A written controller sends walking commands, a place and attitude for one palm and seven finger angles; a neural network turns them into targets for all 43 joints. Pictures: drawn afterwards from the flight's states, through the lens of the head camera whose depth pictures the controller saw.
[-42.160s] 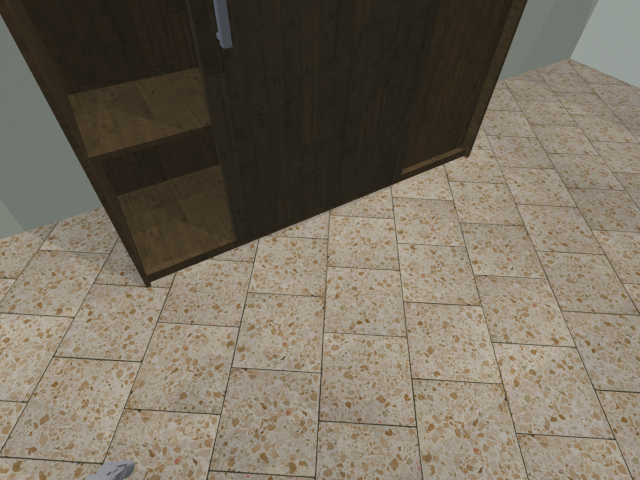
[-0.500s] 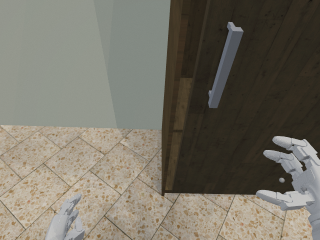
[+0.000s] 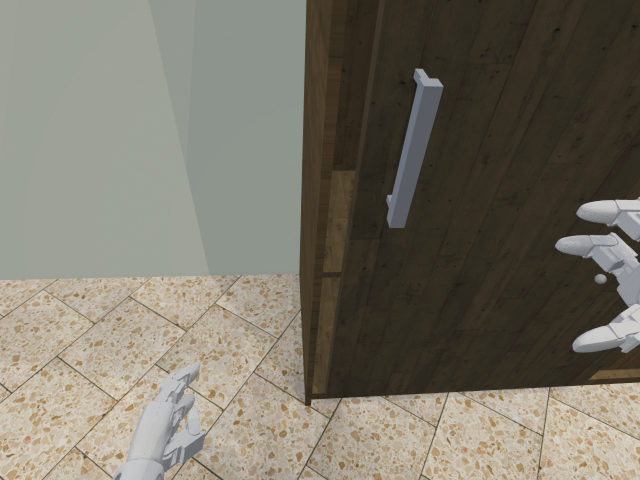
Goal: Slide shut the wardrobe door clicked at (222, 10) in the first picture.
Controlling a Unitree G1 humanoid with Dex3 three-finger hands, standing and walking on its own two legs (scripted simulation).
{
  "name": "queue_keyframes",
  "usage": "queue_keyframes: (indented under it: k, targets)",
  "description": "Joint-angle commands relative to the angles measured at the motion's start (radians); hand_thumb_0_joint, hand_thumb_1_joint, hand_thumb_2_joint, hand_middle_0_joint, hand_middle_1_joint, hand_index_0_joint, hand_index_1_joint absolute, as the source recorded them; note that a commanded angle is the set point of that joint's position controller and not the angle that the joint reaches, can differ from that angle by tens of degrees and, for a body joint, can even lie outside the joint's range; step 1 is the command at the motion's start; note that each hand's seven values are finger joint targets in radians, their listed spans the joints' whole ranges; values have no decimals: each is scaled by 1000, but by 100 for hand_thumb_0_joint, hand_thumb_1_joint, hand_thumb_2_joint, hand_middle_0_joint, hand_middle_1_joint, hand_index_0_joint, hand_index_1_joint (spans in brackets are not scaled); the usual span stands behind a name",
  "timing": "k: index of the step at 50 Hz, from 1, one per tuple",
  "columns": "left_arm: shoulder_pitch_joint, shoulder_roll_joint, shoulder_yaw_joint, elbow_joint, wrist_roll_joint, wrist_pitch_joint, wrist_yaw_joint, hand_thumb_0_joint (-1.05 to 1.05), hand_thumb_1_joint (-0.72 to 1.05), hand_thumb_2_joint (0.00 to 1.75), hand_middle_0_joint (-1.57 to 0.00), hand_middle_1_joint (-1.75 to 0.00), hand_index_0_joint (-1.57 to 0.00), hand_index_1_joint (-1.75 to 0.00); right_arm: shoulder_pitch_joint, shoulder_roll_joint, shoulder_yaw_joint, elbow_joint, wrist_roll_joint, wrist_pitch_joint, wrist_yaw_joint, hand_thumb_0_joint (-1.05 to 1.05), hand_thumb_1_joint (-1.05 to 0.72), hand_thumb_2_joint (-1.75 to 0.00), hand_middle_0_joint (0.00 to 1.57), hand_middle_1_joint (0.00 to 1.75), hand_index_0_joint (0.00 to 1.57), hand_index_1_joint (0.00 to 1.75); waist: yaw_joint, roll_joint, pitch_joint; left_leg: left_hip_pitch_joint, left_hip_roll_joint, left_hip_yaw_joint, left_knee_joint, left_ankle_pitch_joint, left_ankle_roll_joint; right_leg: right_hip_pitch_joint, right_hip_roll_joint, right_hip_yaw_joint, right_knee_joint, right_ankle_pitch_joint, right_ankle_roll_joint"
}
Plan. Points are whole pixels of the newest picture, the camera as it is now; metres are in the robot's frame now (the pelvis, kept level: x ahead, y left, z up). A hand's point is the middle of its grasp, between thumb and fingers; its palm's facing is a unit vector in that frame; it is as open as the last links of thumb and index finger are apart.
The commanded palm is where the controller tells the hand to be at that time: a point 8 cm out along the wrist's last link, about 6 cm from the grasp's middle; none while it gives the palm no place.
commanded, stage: raise the hand with hooked fingers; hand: right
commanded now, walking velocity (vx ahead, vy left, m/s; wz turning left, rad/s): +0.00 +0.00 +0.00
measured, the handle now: (407, 154) +0.51 -0.12 +0.18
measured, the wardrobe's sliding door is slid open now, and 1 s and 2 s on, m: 0.04 0.04 0.04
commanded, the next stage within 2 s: move the hooked fingers beside the handle in 0.56 s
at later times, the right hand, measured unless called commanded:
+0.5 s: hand (585, 261) +0.29 -0.26 +0.20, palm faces +0.03 +0.99 -0.10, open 14.0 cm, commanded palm +0.25 -0.30 +0.21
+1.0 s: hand (549, 238) +0.32 -0.24 +0.20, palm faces +0.00 +1.00 -0.08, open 14.0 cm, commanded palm +0.29 -0.28 +0.20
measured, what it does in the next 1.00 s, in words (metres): stands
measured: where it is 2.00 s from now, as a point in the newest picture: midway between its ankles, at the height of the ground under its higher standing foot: outside the picture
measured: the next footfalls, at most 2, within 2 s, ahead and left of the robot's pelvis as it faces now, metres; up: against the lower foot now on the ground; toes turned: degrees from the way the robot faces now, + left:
none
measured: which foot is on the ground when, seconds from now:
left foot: down 0.00-1.00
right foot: down 0.00-1.00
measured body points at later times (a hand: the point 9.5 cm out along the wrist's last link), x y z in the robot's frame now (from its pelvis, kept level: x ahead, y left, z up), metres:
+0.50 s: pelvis +0.00 +0.01 +0.00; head -0.02 +0.03 +0.45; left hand +0.19 +0.25 -0.06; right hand +0.28 -0.31 +0.21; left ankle -0.01 +0.11 -0.74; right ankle +0.01 -0.10 -0.74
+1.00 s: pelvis +0.00 +0.01 +0.00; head -0.02 +0.04 +0.45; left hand +0.19 +0.24 -0.07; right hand +0.31 -0.29 +0.21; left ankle -0.01 +0.11 -0.74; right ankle +0.01 -0.10 -0.74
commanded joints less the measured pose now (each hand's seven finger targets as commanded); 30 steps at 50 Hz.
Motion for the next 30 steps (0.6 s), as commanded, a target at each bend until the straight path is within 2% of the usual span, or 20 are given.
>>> queue_keyframes:
  k: [1,3,5,6,7,9,10,12,13,14,16,17,19,21,22,26,27,30]
  targets:
    - [-136,133,60,-160,-9,-48,15,0,90,90,-20,-30,-20,-30,-352,-316,-133,-170,20,-32,16,0,50,-30,30,120,30,120,15,-45,-178,-28,-18,-23,-79,201,16,131,-6,45,-99,196,-6]
    - [-138,138,60,-158,-10,-40,11,0,90,90,-20,-30,-20,-30,-371,-341,-149,-134,24,-16,25,0,50,-30,30,120,30,120,12,-24,-176,-12,-14,-31,-88,210,16,115,-3,41,-96,196,-8]
    - [-130,142,65,-158,-15,-34,7,0,90,90,-20,-30,-20,-30,-321,-288,-112,-61,26,5,41,0,50,-30,30,120,30,120,17,2,-147,-35,-13,-28,-82,223,13,101,-4,36,-92,201,-8]
    - [-129,145,68,-161,-18,-31,3,0,90,90,-20,-30,-20,-30,-299,-279,-104,-43,27,14,47,0,50,-30,30,120,30,120,16,12,-144,-45,-11,-30,-80,216,12,95,-5,35,-90,192,-8]
    - [-134,143,68,-165,-19,-26,-2,0,90,90,-20,-30,-20,-30,-303,-268,-90,-67,30,16,50,0,50,-30,30,120,30,120,13,-3,-138,-29,-9,-37,-83,218,16,89,-5,33,-87,197,-5]
    - [-139,146,73,-181,-19,-25,-5,0,90,90,-20,-30,-20,-30,-307,-307,-121,-117,25,13,43,0,50,-30,30,120,30,120,7,-18,-180,-29,-8,-36,-74,228,14,106,-2,31,-82,208,-8]
    - [-140,145,74,-186,-17,-25,-5,0,90,90,-20,-30,-20,-30,-303,-316,-135,-140,27,7,39,0,50,-30,30,120,30,120,7,-4,-196,-18,-8,-36,-70,234,13,111,-3,30,-81,216,-9]
    - [-144,140,73,-186,-15,-26,-6,0,90,90,-20,-30,-20,-30,-323,-334,-157,-194,33,-13,26,0,50,-30,30,120,30,120,4,-8,-200,-5,-10,-41,-73,235,13,112,-3,27,-76,223,-9]
    - [-145,139,74,-187,-14,-29,-5,0,90,90,-20,-30,-20,-30,-332,-346,-172,-208,30,-20,17,0,50,-30,30,120,30,120,3,-43,-203,-11,-12,-39,-73,234,13,120,-2,23,-78,223,-10]
    - [-143,136,74,-187,-12,-31,-2,0,90,90,-20,-30,-20,-30,-332,-347,-176,-210,29,-25,11,0,50,-30,30,120,30,120,4,-62,-202,-14,-9,-43,-75,229,13,123,-1,21,-79,217,-9]
    - [-137,138,75,-179,-12,-32,3,0,90,90,-20,-30,-20,-30,-322,-340,-180,-183,28,-27,0,0,50,-30,30,120,30,120,6,-39,-187,-19,-11,-38,-73,233,10,116,-3,20,-81,216,-9]
    - [-132,136,74,-171,-11,-31,3,0,90,90,-20,-30,-20,-30,-319,-340,-178,-169,27,-27,-6,0,50,-30,30,120,30,120,6,-14,-152,-23,-11,-42,-86,214,9,96,-5,21,-83,201,-9]
    - [-133,138,75,-169,-14,-33,7,0,90,90,-20,-30,-20,-30,-328,-317,-151,-151,17,-21,-8,0,50,-30,30,120,30,120,15,-49,-138,-43,-8,-44,-86,192,9,100,-5,18,-88,178,-9]
    - [-135,138,75,-175,-15,-36,11,0,90,90,-20,-30,-20,-30,-340,-317,-141,-169,12,-19,-7,0,50,-30,30,120,30,120,16,-61,-165,-38,-6,-46,-82,193,8,115,-3,19,-85,178,-10]
    - [-140,134,74,-173,-14,-37,10,0,90,90,-20,-30,-20,-30,-337,-314,-139,-175,14,-21,-5,0,50,-30,30,120,30,120,15,-50,-155,-26,-3,-60,-90,203,9,108,-4,18,-78,183,-11]
    - [-135,137,74,-172,-15,-39,12,0,90,90,-20,-30,-20,-30,-323,-316,-149,-180,22,-26,10,0,50,-30,30,120,30,120,16,-29,-215,-2,-4,-49,-68,281,4,137,-1,16,-69,235,-16]
    - [-135,134,73,-167,-13,-38,10,0,90,90,-20,-30,-20,-30,-308,-321,-156,-161,27,-25,13,0,50,-30,30,120,30,120,12,-4,-192,3,-1,-63,-78,285,1,112,-2,15,-61,228,-14]
    - [-136,139,73,-161,-17,-35,10,0,90,90,-20,-30,-20,-30,-326,-304,-137,-126,25,-16,15,0,50,-30,30,120,30,120,22,-4,-152,-39,-3,-54,-81,244,-2,103,-2,16,-69,195,-14]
